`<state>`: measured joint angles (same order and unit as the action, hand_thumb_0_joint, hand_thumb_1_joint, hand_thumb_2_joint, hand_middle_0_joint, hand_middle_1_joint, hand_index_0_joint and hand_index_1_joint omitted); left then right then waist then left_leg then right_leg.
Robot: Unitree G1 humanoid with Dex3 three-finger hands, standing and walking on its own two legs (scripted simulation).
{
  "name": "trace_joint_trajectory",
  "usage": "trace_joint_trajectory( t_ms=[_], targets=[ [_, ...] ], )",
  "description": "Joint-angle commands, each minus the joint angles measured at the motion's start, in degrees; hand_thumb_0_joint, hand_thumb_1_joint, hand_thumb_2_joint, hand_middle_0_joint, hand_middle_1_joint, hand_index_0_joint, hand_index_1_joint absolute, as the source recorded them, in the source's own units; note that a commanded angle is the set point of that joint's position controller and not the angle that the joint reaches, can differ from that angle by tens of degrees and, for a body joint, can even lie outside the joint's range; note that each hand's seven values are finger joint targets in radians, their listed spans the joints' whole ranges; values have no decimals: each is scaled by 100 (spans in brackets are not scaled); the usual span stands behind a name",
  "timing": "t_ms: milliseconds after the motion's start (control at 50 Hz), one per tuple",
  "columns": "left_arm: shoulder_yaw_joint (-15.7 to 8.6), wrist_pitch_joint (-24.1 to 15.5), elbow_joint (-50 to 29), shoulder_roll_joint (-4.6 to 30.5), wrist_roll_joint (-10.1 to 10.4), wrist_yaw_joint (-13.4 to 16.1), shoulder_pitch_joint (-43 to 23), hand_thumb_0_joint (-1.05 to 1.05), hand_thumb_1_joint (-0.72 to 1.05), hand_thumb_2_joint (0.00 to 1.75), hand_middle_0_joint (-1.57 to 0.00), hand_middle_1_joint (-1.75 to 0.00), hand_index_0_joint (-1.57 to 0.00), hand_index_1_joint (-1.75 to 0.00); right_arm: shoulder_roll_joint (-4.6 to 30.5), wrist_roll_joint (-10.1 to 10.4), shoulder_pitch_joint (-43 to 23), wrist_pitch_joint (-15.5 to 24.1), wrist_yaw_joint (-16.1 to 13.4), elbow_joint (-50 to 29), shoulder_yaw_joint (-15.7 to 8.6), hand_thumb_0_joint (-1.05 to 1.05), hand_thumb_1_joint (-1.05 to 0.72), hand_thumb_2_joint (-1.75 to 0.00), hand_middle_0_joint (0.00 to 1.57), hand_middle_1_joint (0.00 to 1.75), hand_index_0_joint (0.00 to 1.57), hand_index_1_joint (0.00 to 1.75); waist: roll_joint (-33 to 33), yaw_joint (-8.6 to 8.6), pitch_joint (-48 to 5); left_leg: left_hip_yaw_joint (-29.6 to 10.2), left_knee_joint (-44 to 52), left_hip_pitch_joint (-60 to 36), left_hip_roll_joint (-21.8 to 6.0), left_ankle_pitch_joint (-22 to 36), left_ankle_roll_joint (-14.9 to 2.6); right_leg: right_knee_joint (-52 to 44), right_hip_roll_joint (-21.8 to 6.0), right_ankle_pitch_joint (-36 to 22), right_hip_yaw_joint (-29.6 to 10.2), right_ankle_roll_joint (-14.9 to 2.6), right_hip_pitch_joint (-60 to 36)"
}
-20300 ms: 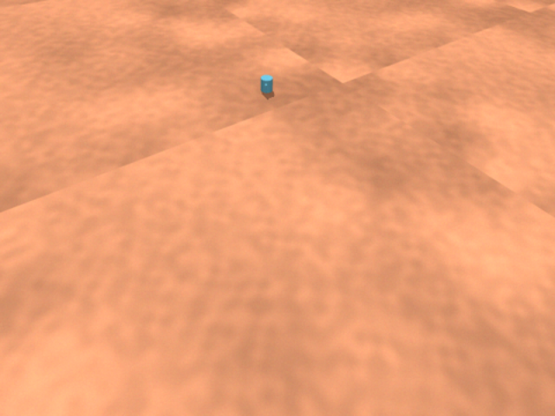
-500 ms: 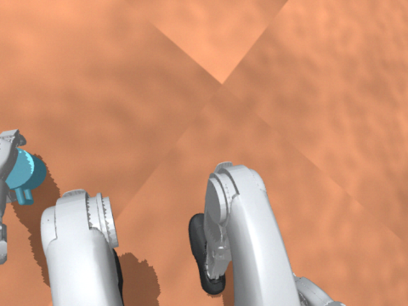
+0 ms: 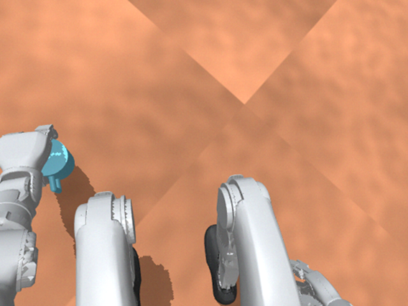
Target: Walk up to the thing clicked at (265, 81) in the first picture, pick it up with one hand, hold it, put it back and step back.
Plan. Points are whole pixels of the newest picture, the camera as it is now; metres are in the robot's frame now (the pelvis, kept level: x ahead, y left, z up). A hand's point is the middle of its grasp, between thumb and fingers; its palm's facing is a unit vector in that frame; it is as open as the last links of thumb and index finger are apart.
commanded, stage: settle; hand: left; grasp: from above
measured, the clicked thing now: (52, 167) +0.39 +0.29 -0.24
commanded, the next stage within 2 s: lift in 0.22 s
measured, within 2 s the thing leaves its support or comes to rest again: neither
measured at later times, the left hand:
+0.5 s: hand (15, 166) +0.37 +0.31 -0.12, palm faces -0.41 -0.08 -0.91, open 10.5 cm
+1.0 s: hand out of the picture +0.33 +0.30 +0.03, palm faces -0.42 -0.11 -0.90, open 10.5 cm
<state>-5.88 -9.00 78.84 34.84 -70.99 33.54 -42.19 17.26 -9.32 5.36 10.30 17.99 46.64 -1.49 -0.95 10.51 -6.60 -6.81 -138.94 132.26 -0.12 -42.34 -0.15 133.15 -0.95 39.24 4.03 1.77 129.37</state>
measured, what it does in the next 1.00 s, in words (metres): rises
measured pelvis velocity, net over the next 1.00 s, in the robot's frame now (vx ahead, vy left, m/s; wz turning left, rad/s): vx -0.01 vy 0.00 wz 0.07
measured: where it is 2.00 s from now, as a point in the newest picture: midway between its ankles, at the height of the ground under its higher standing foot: (177, 290)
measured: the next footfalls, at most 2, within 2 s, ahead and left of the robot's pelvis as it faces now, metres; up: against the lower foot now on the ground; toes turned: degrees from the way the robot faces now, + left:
none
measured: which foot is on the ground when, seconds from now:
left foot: down 0.00-1.00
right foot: down 0.00-1.00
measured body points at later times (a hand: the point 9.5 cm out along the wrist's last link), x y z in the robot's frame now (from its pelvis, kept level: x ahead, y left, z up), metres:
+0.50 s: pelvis -0.02 +0.00 +0.04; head +0.20 +0.06 +0.43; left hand +0.39 +0.31 -0.07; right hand +0.09 -0.29 -0.07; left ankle +0.06 +0.12 -0.30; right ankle +0.10 -0.13 -0.30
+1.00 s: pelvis -0.01 +0.00 +0.15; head +0.16 +0.05 +0.56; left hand +0.35 +0.30 +0.08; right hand +0.14 -0.26 +0.03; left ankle +0.06 +0.12 -0.30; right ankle +0.10 -0.13 -0.30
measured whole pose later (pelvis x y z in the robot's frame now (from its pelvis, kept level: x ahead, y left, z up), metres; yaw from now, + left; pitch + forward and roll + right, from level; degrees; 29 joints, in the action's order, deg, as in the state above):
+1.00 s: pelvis -0.01 +0.00 +0.15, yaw +4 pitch +32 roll -5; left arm 1.5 -4.5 40.5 31.0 -59.7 10.2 -22.0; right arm 15.3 -0.5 8.4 0.5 3.5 37.3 -3.4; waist -2.0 5.0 -11.1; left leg -3.7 -111.5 106.2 -0.2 -37.5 -0.7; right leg 107.4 -1.7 35.4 2.4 1.8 104.0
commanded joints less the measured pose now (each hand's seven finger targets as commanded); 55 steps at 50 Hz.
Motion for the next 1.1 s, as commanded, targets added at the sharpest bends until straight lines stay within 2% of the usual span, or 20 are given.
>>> trace_joint_trajectory(
  t_ms=[0, 80, 180, 260, 280, 300, 320, 360, 420, 460, 520, 640, 740, 780, 800, 840, 900, 920, 960, 1080],
  targets=[
    [-47, 185, -648, 1282, 260, -341, -1403, 0, 37, 63, -83, -64, -84, -64, 1452, 142, 1195, -68, -210, -189, -492, 0, -93, -91, 20, 30, 20, 30, -1104, 16, -3358, 372, 1849, -2875, 153, 1157, -166, -1458, 188, -1268, 406, -384, -1903],
    [-31, 61, -1074, 1274, 485, -742, -1352, 0, 43, 67, -91, -64, -90, -66, 1349, 223, 1170, -131, -369, -327, -460, 0, -94, -91, 20, 30, 20, 30, -906, -123, -3621, 510, 1930, -2955, 195, 1218, -199, -1687, 187, -1359, 301, -373, -2507],
    [-141, -215, -1746, 1597, 454, -1021, -1461, 0, 49, 64, -95, -63, -95, -63, 1308, 249, 1145, -287, -612, -504, -511, 0, -93, -91, 20, 30, 20, 30, -765, -133, -3705, 670, 1845, -2799, 199, 1266, -199, -1928, 185, -1385, 143, -373, -2884],
    [-238, -364, -2148, 1676, 360, -1020, -1416, 0, 52, 67, -98, -61, -97, -62, 1282, 256, 1162, -383, -756, -567, -555, 0, -93, -91, 20, 30, 20, 30, -1013, -179, -3766, 651, 1965, -3094, 183, 1294, -144, -1934, 173, -1314, 148, -406, -2737],
    [-306, -398, -2320, 1795, 352, -991, -1451, 0, 52, 66, -97, -61, -96, -61, 1288, 263, 1137, -414, -794, -582, -565, 0, -93, -91, 20, 30, 20, 30, -1117, -257, -3849, 638, 2057, -3150, 183, 1218, -131, -1935, 173, -1204, 150, -428, -2675],
    [-336, -405, -2335, 1779, 323, -975, -1428, 0, 60, 65, -105, -63, -104, -63, 1294, 265, 1138, -428, -828, -602, -598, 0, -95, -92, 20, 30, 20, 30, -1218, -249, -3827, 615, 2088, -3298, 174, 1192, -117, -1917, 162, -1159, 169, -430, -2545],
    [-298, -405, -2475, 1728, 331, -954, -1417, 0, 52, 67, -97, -55, -96, -56, 1246, 270, 1149, -445, -851, -626, -598, 0, -91, -90, 20, 30, 20, 30, -1329, -275, -3978, 612, 2163, -3394, 165, 1176, -117, -1937, 165, -1143, 173, -424, -2590],
    [-361, -339, -2584, 1728, 322, -908, -1384, 0, 57, 70, -106, -55, -104, -57, 1254, 289, 1126, -473, -908, -640, -629, 0, -93, -91, 20, 30, 20, 30, -1460, -319, -4032, 560, 2337, -3517, 174, 1050, -101, -1945, 146, -1025, 199, -432, -2450],
    [-247, -122, -2491, 1591, 442, -984, -1274, 0, 50, 76, -102, -55, -99, -58, 1270, 366, 1206, -491, -961, -664, -645, 0, -93, -91, 20, 30, 20, 30, -1456, -290, -4033, 426, 2636, -3793, 156, 915, -82, -2047, 144, -957, 259, -443, -2382],
    [-196, 16, -2706, 1657, 548, -1115, -1287, 0, 49, 77, -102, -56, -98, -59, 1290, 428, 1187, -517, -1016, -740, -682, 0, -93, -91, 20, 30, 20, 30, -1570, -356, -4095, 368, 2860, -3981, 145, 761, -75, -2165, 142, -824, 255, -457, -2383],
    [-34, 179, -2876, 1478, 672, -1356, -946, 0, 49, 77, -102, -56, -98, -59, 1270, 529, 1201, -568, -1082, -767, -692, 0, -93, -91, 20, 30, 20, 30, -1501, -424, -4174, 327, 3045, -4104, 160, 808, -73, -2289, 149, -879, 238, -458, -2589],
    [190, 243, -3439, 1289, 857, -1797, -554, 0, 49, 75, -102, -55, -99, -59, 1137, 701, 1159, -699, -1230, -992, -647, 0, -94, -91, 20, 30, 20, 30, -1154, -410, -3925, 335, 3358, -4173, 155, 859, -120, -2712, 165, -959, 151, -417, -2985],
    [98, 267, -3935, 1257, 1048, -1932, -31, 0, 48, 72, -100, -57, -97, -60, 1079, 794, 1096, -759, -1356, -1103, -621, 0, -93, -91, 20, 30, 20, 30, -975, -493, -3882, 331, 3682, -4530, 159, 1035, -110, -3078, 131, -1068, 93, -385, -3380],
    [222, 260, -4142, 1118, 1074, -2000, -11, 0, 49, 73, -100, -59, -98, -61, 1060, 808, 1117, -771, -1382, -1126, -622, 0, -94, -91, 20, 30, 20, 30, -1041, -452, -3785, 295, 3863, -4747, 150, 1113, -80, -3187, 104, -1129, 63, -378, -3423],
    [103, 251, -4489, 1355, 1071, -2004, -117, 0, 49, 71, -99, -59, -97, -61, 1053, 825, 1088, -784, -1418, -1191, -642, 0, -94, -91, 20, 30, 20, 30, -1101, -519, -4051, 317, 3948, -4960, 140, 1142, -82, -3274, 135, -1133, 48, -384, -3603],
    [82, 318, -4580, 1269, 1125, -2024, 254, 0, 49, 72, -101, -57, -98, -60, 1020, 848, 1079, -811, -1443, -1251, -655, 0, -94, -91, 20, 30, 20, 30, -1006, -550, -3992, 372, 4073, -5074, 142, 1199, -90, -3509, 112, -1176, 6, -361, -3863],
    [65, 402, -5159, 1279, 1221, -2054, 262, 0, 48, 75, -99, -60, -97, -63, 982, 889, 973, -842, -1530, -1351, -662, 0, -93, -91, 20, 30, 20, 30, -1132, -588, -4044, 321, 4494, -5491, 108, 983, -67, -3777, 135, -1018, -15, -347, -4107],
    [140, 472, -5029, 1118, 1233, -2070, 526, 0, 47, 74, -99, -58, -96, -61, 969, 907, 945, -848, -1557, -1370, -652, 0, -93, -91, 20, 30, 20, 30, -1094, -574, -3857, 262, 4677, -5602, 106, 866, -56, -3888, 129, -932, 1, -333, -4149],
    [187, 552, -5378, 1094, 1292, -2077, 410, 0, 48, 75, -98, -61, -96, -63, 938, 936, 866, -865, -1634, -1405, -634, 0, -93, -91, 20, 30, 20, 30, -1124, -578, -3868, 240, 4967, -5854, 80, 679, -51, -4132, 154, -816, -11, -320, -4401],
    [466, 812, -5467, 734, 1381, -2194, 970, 0, 50, 73, -98, -61, -97, -63, 806, 1042, 761, -898, -1837, -1355, -554, 0, -93, -91, 20, 30, 20, 30, -832, -590, -3500, 323, 5576, -6475, 69, 1069, -55, -4894, 171, -1058, -65, -289, -5236]
  ],
)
